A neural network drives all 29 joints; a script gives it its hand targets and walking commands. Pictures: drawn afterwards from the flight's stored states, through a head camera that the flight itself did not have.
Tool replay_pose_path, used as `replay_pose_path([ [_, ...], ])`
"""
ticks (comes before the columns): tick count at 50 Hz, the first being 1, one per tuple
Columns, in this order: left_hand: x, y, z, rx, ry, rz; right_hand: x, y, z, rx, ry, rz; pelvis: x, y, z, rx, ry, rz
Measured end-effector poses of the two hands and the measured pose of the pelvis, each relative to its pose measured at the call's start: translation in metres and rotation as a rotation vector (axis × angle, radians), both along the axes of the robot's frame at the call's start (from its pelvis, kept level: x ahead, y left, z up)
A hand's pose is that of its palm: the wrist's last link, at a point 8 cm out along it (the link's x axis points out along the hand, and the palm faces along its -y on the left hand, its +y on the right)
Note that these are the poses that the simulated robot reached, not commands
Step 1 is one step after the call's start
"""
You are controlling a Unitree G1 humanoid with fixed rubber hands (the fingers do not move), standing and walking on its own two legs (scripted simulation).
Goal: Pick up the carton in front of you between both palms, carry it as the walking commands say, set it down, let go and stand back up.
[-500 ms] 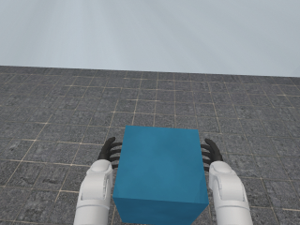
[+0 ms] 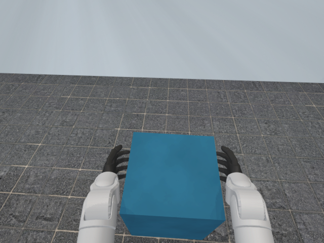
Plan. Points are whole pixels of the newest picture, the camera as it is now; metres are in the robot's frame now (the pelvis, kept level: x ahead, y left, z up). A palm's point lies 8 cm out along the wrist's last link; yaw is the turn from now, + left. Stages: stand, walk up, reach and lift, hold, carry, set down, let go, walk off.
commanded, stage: carry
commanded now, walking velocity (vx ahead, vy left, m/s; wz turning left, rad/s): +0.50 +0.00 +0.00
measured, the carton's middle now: (169, 189) +0.30 +0.00 -0.05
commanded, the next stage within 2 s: none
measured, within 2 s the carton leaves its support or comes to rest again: neither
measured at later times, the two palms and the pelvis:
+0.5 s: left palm (129, 116) +0.50 +0.13 +0.03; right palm (221, 113) +0.51 -0.17 +0.03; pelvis +0.22 -0.03 -0.01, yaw +1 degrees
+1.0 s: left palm (136, 105) +0.56 +0.11 +0.03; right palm (224, 106) +0.55 -0.19 +0.02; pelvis +0.26 -0.04 -0.01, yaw +0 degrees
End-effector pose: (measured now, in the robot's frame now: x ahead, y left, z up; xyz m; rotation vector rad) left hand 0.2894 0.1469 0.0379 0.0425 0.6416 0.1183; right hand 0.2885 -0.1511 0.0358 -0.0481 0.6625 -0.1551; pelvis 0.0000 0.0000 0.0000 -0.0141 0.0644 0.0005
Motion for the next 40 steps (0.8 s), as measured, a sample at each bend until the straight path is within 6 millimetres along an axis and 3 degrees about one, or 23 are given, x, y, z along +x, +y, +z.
replay_pose_path([
  [5,0.056,-0.02,-0.014,0.032,0.0,0.025,0.066,-0.019,-0.02,0.023,-0.004,0.03,0.061,-0.027,-0.02,0.008,-0.022,0.024],
  [11,0.099,-0.029,-0.026,0.032,0.083,0.049,0.114,-0.028,-0.034,0.026,0.074,0.05,0.107,-0.041,-0.005,0.03,-0.002,0.049],
  [16,0.138,-0.028,-0.021,0.025,0.046,0.05,0.153,-0.028,-0.027,0.032,0.037,0.043,0.143,-0.04,0.0,0.032,0.002,0.041],
  [25,0.214,-0.017,-0.011,-0.027,-0.016,0.042,0.226,-0.017,-0.003,-0.018,-0.023,0.035,0.217,-0.026,-0.011,0.033,-0.018,0.015],
  [31,0.246,-0.02,-0.011,-0.016,0.006,0.025,0.253,-0.02,-0.006,-0.01,-0.002,0.018,0.246,-0.023,-0.011,0.029,-0.001,0.003],
  [40,0.268,-0.032,-0.007,0.0,0.006,-0.005,0.265,-0.032,-0.007,0.001,-0.002,-0.009,0.262,-0.028,-0.009,0.029,0.005,-0.003],
])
